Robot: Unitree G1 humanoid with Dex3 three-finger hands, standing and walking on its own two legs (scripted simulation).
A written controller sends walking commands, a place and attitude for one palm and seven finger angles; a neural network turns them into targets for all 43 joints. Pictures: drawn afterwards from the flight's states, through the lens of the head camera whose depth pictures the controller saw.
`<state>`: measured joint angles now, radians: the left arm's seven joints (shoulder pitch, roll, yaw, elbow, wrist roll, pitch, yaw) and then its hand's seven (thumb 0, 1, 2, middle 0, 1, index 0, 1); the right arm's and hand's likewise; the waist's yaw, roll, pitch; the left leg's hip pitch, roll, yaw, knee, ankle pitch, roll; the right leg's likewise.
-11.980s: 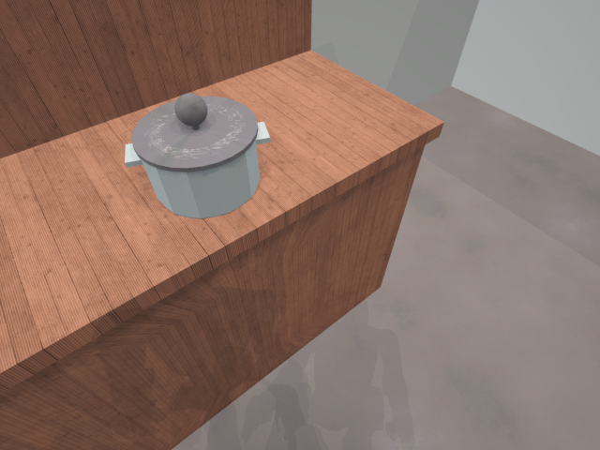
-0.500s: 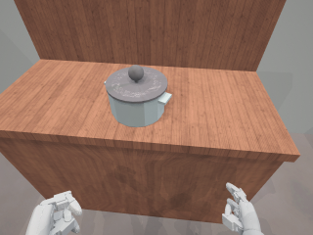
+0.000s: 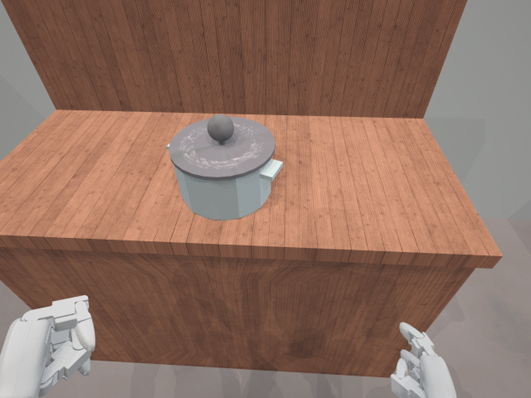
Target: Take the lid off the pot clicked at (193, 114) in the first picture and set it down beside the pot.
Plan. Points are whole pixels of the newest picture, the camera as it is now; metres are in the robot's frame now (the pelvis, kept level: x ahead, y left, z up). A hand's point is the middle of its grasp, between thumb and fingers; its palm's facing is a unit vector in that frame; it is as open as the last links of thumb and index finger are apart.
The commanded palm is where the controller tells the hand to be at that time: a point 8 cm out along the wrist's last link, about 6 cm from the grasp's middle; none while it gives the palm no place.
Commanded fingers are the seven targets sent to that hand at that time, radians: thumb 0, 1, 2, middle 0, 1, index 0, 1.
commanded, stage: raise the hand higher, near the body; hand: left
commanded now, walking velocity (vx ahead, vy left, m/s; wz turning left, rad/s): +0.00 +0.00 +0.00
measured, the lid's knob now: (220, 128) +0.54 +0.16 +0.15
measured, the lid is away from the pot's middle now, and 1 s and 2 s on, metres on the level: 0.00 0.00 0.00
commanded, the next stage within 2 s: reach forward and open the fingers in 0.38 s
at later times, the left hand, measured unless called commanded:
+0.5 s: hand (89, 296) +0.18 +0.23 +0.15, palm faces +0.37 -0.83 -0.41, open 3.1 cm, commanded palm +0.13 +0.26 +0.17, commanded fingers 0.00 0.83 0.94 -1.28 -1.43 -1.28 -1.43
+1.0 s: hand (67, 272) +0.20 +0.26 +0.16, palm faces -0.10 -0.02 -0.99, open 4.4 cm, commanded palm +0.18 +0.26 +0.23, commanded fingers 0.00 0.02 1.44 -1.01 -0.54 -1.01 -0.54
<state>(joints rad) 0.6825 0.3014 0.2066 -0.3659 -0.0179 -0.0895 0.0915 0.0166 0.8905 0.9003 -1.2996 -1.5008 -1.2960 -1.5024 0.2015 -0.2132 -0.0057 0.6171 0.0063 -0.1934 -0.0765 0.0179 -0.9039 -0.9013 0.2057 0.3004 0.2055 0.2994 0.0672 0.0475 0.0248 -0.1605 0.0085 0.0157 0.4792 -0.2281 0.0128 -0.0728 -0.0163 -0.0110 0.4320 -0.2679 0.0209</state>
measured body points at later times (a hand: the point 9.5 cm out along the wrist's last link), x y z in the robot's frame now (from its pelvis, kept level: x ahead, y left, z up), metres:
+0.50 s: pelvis +0.01 -0.01 +0.00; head -0.01 -0.02 +0.45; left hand +0.15 +0.27 +0.17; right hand +0.20 -0.21 -0.08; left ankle +0.03 +0.11 -0.74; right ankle -0.01 -0.13 -0.74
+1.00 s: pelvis -0.02 +0.00 +0.00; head -0.03 -0.06 +0.44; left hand +0.20 +0.26 +0.21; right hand +0.22 -0.20 -0.09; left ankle +0.03 +0.11 -0.74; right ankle -0.01 -0.13 -0.74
